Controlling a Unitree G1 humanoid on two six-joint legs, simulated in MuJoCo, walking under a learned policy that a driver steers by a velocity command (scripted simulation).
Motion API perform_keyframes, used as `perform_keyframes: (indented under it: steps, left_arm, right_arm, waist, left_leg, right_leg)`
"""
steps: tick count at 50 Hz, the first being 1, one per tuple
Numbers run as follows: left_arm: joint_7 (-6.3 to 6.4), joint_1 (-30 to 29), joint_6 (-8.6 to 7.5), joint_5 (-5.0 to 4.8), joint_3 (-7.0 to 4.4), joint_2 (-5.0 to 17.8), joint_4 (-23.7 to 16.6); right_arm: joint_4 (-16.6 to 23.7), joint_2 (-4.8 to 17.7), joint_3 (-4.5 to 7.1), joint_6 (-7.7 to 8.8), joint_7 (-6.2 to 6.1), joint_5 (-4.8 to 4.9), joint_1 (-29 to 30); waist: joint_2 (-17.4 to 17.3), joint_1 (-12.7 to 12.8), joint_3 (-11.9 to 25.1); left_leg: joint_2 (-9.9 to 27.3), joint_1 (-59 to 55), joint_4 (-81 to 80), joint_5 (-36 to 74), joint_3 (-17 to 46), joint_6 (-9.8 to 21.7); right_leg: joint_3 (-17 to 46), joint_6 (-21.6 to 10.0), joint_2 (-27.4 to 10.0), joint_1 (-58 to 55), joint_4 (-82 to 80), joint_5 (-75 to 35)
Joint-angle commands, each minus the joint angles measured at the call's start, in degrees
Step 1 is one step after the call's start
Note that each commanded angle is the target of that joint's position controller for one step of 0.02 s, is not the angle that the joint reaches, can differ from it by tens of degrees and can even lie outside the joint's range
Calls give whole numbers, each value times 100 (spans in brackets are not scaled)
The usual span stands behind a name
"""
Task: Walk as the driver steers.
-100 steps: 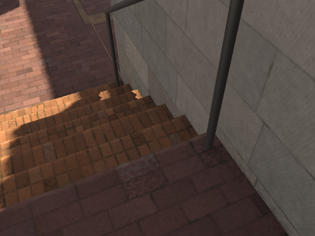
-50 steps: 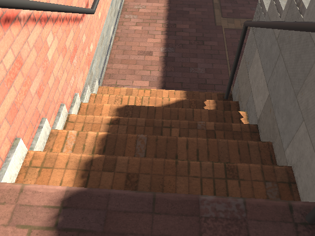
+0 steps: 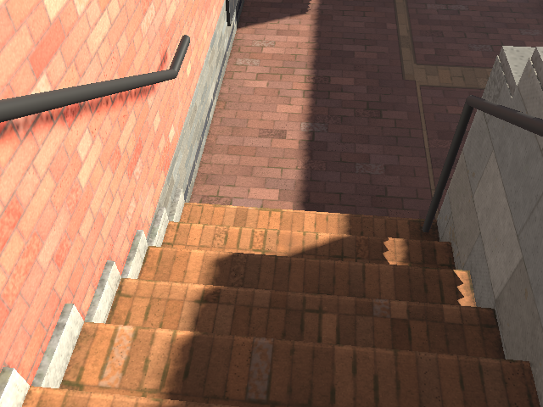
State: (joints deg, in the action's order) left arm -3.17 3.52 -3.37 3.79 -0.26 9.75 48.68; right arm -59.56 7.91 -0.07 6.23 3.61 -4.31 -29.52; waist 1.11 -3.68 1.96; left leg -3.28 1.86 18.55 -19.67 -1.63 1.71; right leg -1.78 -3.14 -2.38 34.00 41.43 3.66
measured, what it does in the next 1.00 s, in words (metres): goes down: right foot, then left foot 0.18 m lower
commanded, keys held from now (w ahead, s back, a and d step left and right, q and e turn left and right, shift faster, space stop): w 0.76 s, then w+e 0.24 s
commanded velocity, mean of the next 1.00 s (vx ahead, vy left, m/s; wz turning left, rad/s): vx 0.50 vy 0.00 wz -0.05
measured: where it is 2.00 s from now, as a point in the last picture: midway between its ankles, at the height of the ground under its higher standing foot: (307, 321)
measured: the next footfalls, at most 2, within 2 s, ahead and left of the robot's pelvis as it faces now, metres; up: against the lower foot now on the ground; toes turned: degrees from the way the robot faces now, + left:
right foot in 0.04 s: +0.15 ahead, -0.10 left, +0.00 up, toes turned -3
left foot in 0.70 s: +0.44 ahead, +0.12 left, -0.18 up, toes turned +3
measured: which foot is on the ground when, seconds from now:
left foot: down 0.00-0.06, up 0.08-0.68, down 0.70-1.00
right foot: up 0.00-0.02, down 0.04-0.70, up 0.72-1.00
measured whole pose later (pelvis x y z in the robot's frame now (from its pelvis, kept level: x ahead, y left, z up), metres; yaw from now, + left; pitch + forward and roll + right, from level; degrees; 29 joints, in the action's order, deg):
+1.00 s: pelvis +0.46 +0.03 -0.21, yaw -6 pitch +2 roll +4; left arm -5.0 12.1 -4.4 5.9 0.1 13.3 54.1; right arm -62.6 7.6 -2.1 6.9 -0.2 -6.1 -32.7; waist 4.0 -3.7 3.0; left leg -3.7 13.4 37.3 -26.4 -11.1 3.9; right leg 5.2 -3.8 -7.0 47.5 48.8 -20.2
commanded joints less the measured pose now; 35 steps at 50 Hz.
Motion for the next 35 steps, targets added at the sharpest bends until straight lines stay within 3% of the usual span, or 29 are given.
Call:
perform_keyframes:
  steps: [1, 2, 3, 4, 5, 6, 7, 8, 9, 10, 11, 13, 15, 16, 17, 19, 20, 21, 22, 23, 24, 26, 28, 29, 30, 32, 33, 34, 35]
  left_arm:
    - [187, -128, -123, -206, -240, 645, -352]
    - [230, 421, -218, -291, -338, 865, -158]
    - [242, 1554, -298, -274, -454, 1301, 132]
    - [222, 2938, -311, -223, -461, 1407, 383]
    - [239, 3515, -369, 60, -550, 1300, 757]
    - [219, 2765, -421, 46, -593, 1344, 717]
    - [225, 2009, -372, -20, -452, 865, 590]
    - [238, 1811, -348, -59, -292, 354, 572]
    - [276, 1751, -350, -12, -210, 16, 531]
    - [296, 1821, -363, 31, -198, -29, 556]
    - [299, 1931, -397, 67, -221, 43, 601]
    - [209, 2509, -402, 99, -269, 327, 868]
    - [133, 2924, -381, 227, -261, 393, 1118]
    - [132, 2879, -380, 238, -213, 399, 1091]
    - [228, 3060, -392, 239, -110, 96, 1264]
    - [366, 3275, -396, 70, 23, 0, 1220]
    - [400, 3298, -390, 14, 77, -66, 1210]
    - [417, 3298, -340, 62, 104, 64, 1163]
    - [358, 3360, -281, 143, 168, 58, 1202]
    - [338, 3426, -263, 157, 217, 18, 1236]
    - [341, 3608, -276, 103, 266, -39, 1299]
    - [426, 4203, -315, 3, 293, -27, 1504]
    - [456, 4403, -280, -31, 260, 79, 1584]
    - [376, 4178, -242, -4, 245, 178, 1535]
    - [291, 3812, -229, 37, 236, 261, 1439]
    - [229, 3404, -204, -24, 171, 419, 1285]
    - [206, 3361, -138, -13, 143, 492, 1315]
    - [76, 3033, -21, 17, 121, 710, 1304]
    - [-165, 3354, 31, 191, 115, 687, 1588]
  right_arm:
    - [160, 1309, 317, -44, -83, 177, 51]
    - [104, 1301, 346, -54, -83, 78, -102]
    - [132, 839, 245, -20, -81, -30, -515]
    - [273, 139, -26, 75, 21, -134, -812]
    - [568, 640, 158, 71, 52, 89, 488]
    - [754, 693, 194, 31, -87, 173, 963]
    - [736, 830, 218, -17, -200, 99, 990]
    - [763, 628, 158, -71, -263, -11, 950]
    - [743, 465, 105, -131, -257, -87, 1002]
    - [710, 367, 88, -184, -217, -64, 911]
    - [728, 386, 82, -203, -163, -1, 999]
    - [824, 534, 133, -242, -76, -12, 1322]
    - [794, 337, 49, -302, -13, -99, 1314]
    - [755, 341, 28, -276, 49, -146, 1284]
    - [800, 403, 12, -223, 69, -118, 1434]
    - [889, 485, 2, -155, 50, -157, 1882]
    - [935, 507, -20, -113, 54, -107, 2113]
    - [986, 447, -41, -136, 23, -108, 2217]
    - [977, 394, -38, -175, 35, -125, 2163]
    - [1007, 491, -33, -227, 41, -148, 2100]
    - [1048, 557, -21, -260, 8, -200, 2131]
    - [1244, 541, -44, -301, -30, -202, 2669]
    - [1388, 423, -115, -297, 15, -151, 3123]
    - [1414, 310, -172, -287, 49, -163, 3176]
    - [1401, 370, -171, -277, 57, -144, 3054]
    - [1184, 649, -78, -266, 19, -70, 2522]
    - [846, 869, 15, -237, -33, 7, 1886]
    - [345, 1066, 142, -221, -68, 15, 391]
    - [-82, 1496, 442, -234, -88, -51, -1316]
  waist:
    - [-554, 413, -280]
    - [-386, 478, 15]
    - [597, 535, 1152]
    - [1791, 1103, 2224]
    - [708, 1595, 966]
    - [97, 1225, 29]
    - [-255, 844, 4]
    - [-88, 605, 41]
    - [-12, 477, -53]
    - [22, 426, -8]
    - [81, 443, -74]
    - [147, 589, -219]
    - [231, 550, -224]
    - [220, 533, -198]
    - [33, 613, -231]
    - [230, 815, -170]
    - [119, 859, -262]
    - [129, 899, -158]
    - [389, 837, -316]
    - [298, 813, -514]
    - [144, 829, -650]
    - [142, 1193, -838]
    - [176, 1458, -963]
    - [163, 1418, -964]
    - [187, 1219, -993]
    - [38, 992, -959]
    - [-299, 761, -901]
    - [-491, 4, -714]
    - [-1312, -706, -172]
  left_leg:
    - [1715, -120, 332, 4373, 767, 1071]
    - [1443, 170, 962, 4703, 583, 907]
    - [764, 1153, 2615, 3238, 178, 422]
    - [-258, 3491, 4740, -1333, 212, -52]
    - [-121, 4865, 5974, -1547, 994, 153]
    - [231, 5034, 6195, -817, 1185, 265]
    - [603, 4559, 5965, -257, 1065, 256]
    - [796, 4180, 5729, 129, 1089, 268]
    - [910, 3980, 5431, 443, 1007, 240]
    - [913, 3842, 5108, 642, 896, 197]
    - [882, 3855, 4743, 872, 730, 156]
    - [897, 4112, 3847, 1438, 490, 3]
    - [1049, 4198, 3731, 2375, 521, 23]
    - [956, 4064, 3964, 2634, 336, 48]
    - [1221, 4865, 3513, 3449, 894, 37]
    - [1140, 5132, 2699, 4380, 670, 28]
    - [1153, 4773, 2020, 5169, 624, 24]
    - [954, 3804, 1810, 5569, 294, 26]
    - [846, 3056, 2183, 5413, 99, 12]
    - [933, 3172, 2329, 5229, 257, -36]
    - [955, 3562, 2180, 4968, 326, -46]
    - [999, 4480, 1357, 4243, 441, -134]
    - [974, 4287, 658, 3854, 278, -133]
    - [933, 3503, 638, 3687, 172, -110]
    - [925, 2837, 776, 3612, 136, -48]
    - [969, 1853, 367, 3369, 124, 6]
    - [1028, 1144, -216, 3888, 104, 60]
    - [1070, -209, -987, 4380, 4, 126]
    - [1308, -2064, -685, 5023, -46, 609]
  right_leg:
    - [-271, -194, 187, -945, -1275, 435]
    - [-177, -410, 261, -1950, -1271, -61]
    - [822, -1306, -436, -4100, -986, -1831]
    - [3436, -2712, -1961, -6523, -1764, -1701]
    - [3922, -2194, -1863, -5854, -2283, -514]
    - [3276, -1846, -1858, -4574, -2434, -198]
    - [2699, -1691, -1711, -3673, -2568, -401]
    - [2197, -1623, -1465, -3090, -2647, -862]
    - [1707, -1451, -1198, -2720, -2655, -1059]
    - [1395, -1346, -991, -2500, -2695, -1126]
    - [1178, -1308, -864, -2290, -2753, -937]
    - [1069, -1360, -857, -2145, -2781, -934]
    - [1172, -1314, -911, -1962, -2506, -884]
    - [1027, -1257, -791, -1652, -2304, -818]
    - [1310, -1259, -913, -2178, -2019, -464]
    - [1273, -1174, -739, -2412, -1608, -157]
    - [1060, -1095, -556, -2003, -1390, -9]
    - [741, -989, -266, -1153, -1194, 425]
    - [760, -1036, -288, -357, -1341, 855]
    - [1024, -1150, -464, -307, -1084, 1174]
    - [1240, -1216, -619, -651, -807, 1399]
    - [1720, -1309, -831, -1911, -289, 1546]
    - [1787, -1282, -768, -2128, 30, 1711]
    - [1712, -1254, -665, -1643, 29, 1758]
    - [1739, -1218, -667, -1166, 108, 1676]
    - [1648, -1055, -643, -1056, 625, 1412]
    - [1419, -854, -431, -1122, 1379, 1532]
    - [1240, -596, -304, -822, 2624, 1558]
    - [748, -129, 301, 63, 5085, 1971]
